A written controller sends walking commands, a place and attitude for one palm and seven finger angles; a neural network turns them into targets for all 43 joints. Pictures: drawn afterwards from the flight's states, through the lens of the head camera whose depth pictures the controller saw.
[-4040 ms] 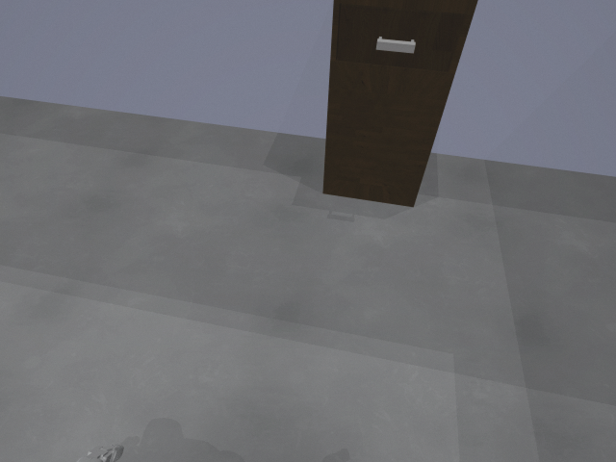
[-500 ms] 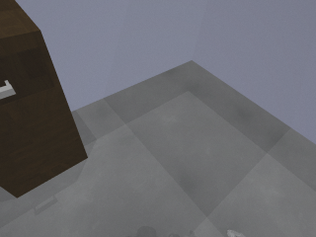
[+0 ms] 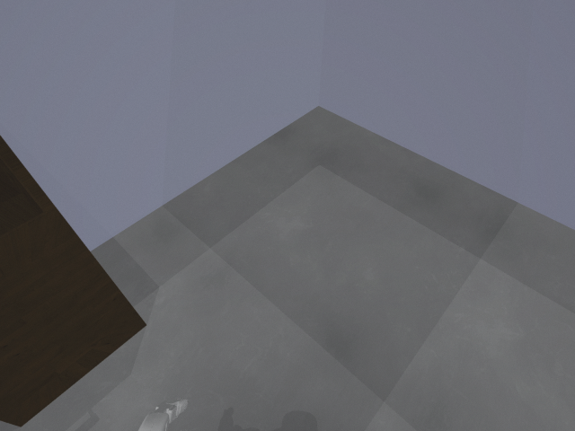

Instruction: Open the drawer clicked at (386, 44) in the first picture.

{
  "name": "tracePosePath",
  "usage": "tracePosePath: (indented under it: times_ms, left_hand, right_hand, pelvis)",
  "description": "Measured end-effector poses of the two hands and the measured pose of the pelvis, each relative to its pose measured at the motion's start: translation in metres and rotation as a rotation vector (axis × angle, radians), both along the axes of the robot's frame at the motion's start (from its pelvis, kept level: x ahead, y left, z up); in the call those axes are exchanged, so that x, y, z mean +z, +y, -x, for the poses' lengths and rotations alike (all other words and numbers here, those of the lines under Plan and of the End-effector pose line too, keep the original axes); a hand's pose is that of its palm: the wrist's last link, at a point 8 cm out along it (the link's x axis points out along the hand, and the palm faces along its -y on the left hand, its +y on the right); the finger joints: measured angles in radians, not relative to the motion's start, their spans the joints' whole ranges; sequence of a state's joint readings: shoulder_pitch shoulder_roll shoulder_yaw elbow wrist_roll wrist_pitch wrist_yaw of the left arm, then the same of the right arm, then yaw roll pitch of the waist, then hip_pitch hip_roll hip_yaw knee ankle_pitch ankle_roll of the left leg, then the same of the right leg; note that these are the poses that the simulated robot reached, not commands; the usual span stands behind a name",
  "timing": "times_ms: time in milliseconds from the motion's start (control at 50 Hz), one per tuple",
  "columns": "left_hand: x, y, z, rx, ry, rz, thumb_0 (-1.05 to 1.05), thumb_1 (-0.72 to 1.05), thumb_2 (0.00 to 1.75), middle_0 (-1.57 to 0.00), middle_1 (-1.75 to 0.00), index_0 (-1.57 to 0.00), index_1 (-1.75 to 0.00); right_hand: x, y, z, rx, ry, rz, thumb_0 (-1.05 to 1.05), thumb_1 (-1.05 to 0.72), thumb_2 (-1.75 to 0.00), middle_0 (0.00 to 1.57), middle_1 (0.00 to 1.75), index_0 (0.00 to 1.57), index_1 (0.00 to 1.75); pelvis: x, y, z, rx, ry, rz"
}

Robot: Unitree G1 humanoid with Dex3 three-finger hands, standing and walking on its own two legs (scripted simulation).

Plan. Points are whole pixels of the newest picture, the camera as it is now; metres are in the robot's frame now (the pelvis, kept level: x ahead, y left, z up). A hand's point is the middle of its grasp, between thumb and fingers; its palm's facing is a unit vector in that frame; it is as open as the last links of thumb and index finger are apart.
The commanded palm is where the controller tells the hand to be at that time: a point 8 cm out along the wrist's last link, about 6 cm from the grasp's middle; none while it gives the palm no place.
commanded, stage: turn to face it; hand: left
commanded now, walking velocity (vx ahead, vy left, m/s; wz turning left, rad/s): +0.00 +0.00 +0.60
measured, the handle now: out of the picture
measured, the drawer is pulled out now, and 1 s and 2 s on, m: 0.00 0.00 0.00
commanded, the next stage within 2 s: take the last steps up to it in 1.20 s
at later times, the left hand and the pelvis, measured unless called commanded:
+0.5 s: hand out of the picture -0.02 +0.26 -0.16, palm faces +0.32 -0.91 -0.27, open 7.4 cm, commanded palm none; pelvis -0.03 +0.03 +0.01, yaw +16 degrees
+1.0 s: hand out of the picture -0.12 +0.16 -0.16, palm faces +0.58 -0.77 -0.25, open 7.4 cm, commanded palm none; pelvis -0.05 -0.02 +0.01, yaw +35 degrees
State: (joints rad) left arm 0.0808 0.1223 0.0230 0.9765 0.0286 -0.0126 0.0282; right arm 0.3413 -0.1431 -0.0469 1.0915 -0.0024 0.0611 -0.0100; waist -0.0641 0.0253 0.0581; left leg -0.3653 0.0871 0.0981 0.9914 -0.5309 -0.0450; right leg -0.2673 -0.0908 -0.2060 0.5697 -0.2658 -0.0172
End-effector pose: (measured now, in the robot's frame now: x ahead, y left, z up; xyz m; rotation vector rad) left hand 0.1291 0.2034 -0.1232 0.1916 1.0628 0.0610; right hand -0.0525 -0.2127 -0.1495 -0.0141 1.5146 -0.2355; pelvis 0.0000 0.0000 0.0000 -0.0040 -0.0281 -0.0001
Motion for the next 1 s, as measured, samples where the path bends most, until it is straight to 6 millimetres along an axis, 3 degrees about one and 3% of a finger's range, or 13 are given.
tracePosePath:
  times_ms: [100,220,320,440,540,660,780,900,1000]
  left_hand:
    - [-0.01,0.02,0.031,0.096,0.03,0.016,0.0,0.91,0.9,-0.21,-0.3,-0.2,-0.3]
    - [-0.038,0.068,0.084,0.23,0.106,0.017,0.0,0.91,0.9,-0.21,-0.3,-0.2,-0.3]
    - [-0.025,0.095,0.124,0.31,0.173,-0.013,0.01,0.91,0.9,-0.2,-0.3,-0.2,-0.3]
    - [-0.006,0.105,0.158,0.392,0.187,-0.048,0.01,0.91,0.9,-0.2,-0.3,-0.2,-0.3]
    - [0.001,0.095,0.169,0.44,0.167,-0.068,0.01,0.91,0.9,-0.2,-0.3,-0.2,-0.3]
    - [0.009,0.064,0.177,0.496,0.095,-0.092,0.01,0.91,0.9,-0.2,-0.3,-0.2,-0.3]
    - [0.018,0.026,0.211,0.577,0.1,-0.094,0.0,0.91,0.9,-0.2,-0.3,-0.2,-0.3]
    - [0.014,0.003,0.244,0.652,0.136,-0.056,0.0,0.91,0.9,-0.2,-0.3,-0.2,-0.3]
    - [0.001,-0.005,0.286,0.726,0.188,-0.012,0.0,0.9,0.9,-0.21,-0.3,-0.2,-0.3]
  right_hand:
    - [0.005,0.005,-0.045,0.093,-0.099,0.015,0.01,-0.91,-0.9,0.2,0.3,0.2,0.3]
    - [0.011,0.005,-0.092,0.223,-0.212,0.107,0.01,-0.92,-0.9,0.2,0.3,0.2,0.3]
    - [0.031,0.004,-0.111,0.3,-0.236,0.146,0.01,-0.92,-0.9,0.2,0.3,0.2,0.3]
    - [0.041,0.004,-0.138,0.386,-0.264,0.139,0.01,-0.91,-0.9,0.2,0.3,0.2,0.3]
    - [0.037,0.0,-0.16,0.446,-0.293,0.112,0.01,-0.91,-0.9,0.2,0.3,0.2,0.3]
    - [0.019,-0.014,-0.184,0.516,-0.315,0.056,0.01,-0.91,-0.9,0.2,0.3,0.2,0.3]
    - [0.015,-0.017,-0.206,0.602,-0.315,0.013,0.01,-0.91,-0.9,0.2,0.3,0.2,0.3]
    - [0.021,-0.004,-0.216,0.695,-0.294,0.001,0.01,-0.91,-0.9,0.2,0.3,0.2,0.3]
    - [0.025,0.027,-0.225,0.791,-0.293,0.008,0.01,-0.91,-0.9,0.2,0.3,0.19,0.3]
  pelvis:
    - [-0.002,0.009,0.006,0.067,0.002,0.009]
    - [-0.016,0.03,0.015,0.131,0.012,0.027]
    - [-0.002,0.035,0.021,0.182,0.029,0.031]
    - [0.009,0.033,0.023,0.247,0.037,0.035]
    - [0.008,0.02,0.027,0.309,0.035,0.031]
    - [0.0,-0.008,0.031,0.392,0.037,0.01]
    - [0.004,-0.026,0.035,0.48,0.019,-0.006]
    - [0.009,-0.031,0.039,0.565,0.02,-0.028]
    - [0.006,-0.023,0.05,0.616,0.03,-0.021]
